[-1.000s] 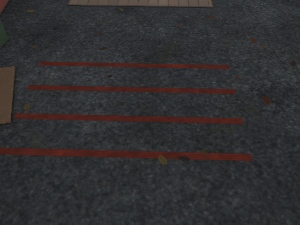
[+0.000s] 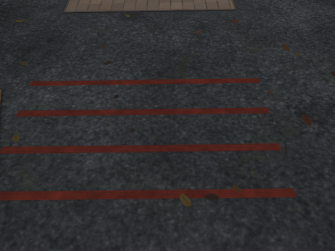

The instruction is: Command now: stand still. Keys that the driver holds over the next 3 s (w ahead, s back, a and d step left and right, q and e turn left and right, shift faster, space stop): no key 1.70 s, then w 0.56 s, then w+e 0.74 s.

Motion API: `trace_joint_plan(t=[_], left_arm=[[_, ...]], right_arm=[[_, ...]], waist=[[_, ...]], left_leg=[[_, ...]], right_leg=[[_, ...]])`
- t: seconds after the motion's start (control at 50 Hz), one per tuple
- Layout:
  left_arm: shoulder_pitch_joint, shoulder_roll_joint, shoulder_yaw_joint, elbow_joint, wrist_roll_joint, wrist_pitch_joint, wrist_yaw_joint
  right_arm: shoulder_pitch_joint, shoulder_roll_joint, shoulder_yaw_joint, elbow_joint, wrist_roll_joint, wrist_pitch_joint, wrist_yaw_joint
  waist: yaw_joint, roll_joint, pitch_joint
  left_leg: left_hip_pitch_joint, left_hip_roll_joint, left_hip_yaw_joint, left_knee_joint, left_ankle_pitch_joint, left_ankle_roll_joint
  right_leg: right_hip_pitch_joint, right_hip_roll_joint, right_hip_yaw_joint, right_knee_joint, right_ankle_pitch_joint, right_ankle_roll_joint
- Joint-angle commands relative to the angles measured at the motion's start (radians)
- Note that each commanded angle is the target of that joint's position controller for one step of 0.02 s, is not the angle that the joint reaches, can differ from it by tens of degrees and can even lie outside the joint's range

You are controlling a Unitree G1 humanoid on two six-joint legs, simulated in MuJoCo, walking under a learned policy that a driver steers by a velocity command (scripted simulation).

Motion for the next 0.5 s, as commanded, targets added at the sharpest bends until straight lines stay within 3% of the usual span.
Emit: trace_joint_plan(t=[0.02, 0.5], left_arm=[[0.040, 0.085, 0.014, -0.011, 0.001, -0.007, 0.003], [0.063, 0.052, 0.018, 0.036, 0.002, -0.006, 0.007]], right_arm=[[0.058, -0.069, -0.010, 0.004, 0.000, -0.004, -0.004], [0.066, -0.034, -0.008, 0.067, -0.003, -0.007, -0.014]], waist=[[-0.005, -0.010, 0.041], [0.004, -0.008, 0.056]], left_leg=[[-0.005, 0.122, -0.101, -0.057, 0.077, 0.023], [-0.015, 0.130, -0.088, -0.057, 0.071, 0.009]], right_leg=[[-0.040, -0.142, 0.131, -0.087, 0.117, -0.026], [-0.029, -0.129, 0.136, -0.106, 0.088, -0.027]])
Next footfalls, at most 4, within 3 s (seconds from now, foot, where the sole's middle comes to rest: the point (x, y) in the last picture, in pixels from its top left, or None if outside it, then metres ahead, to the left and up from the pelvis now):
2.32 left None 0.41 0.25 -0.92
2.82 right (162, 236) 0.66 0.07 -0.92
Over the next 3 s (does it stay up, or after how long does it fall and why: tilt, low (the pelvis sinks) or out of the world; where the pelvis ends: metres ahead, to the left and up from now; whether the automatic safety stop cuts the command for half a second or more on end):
stays up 0.63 0.11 -0.15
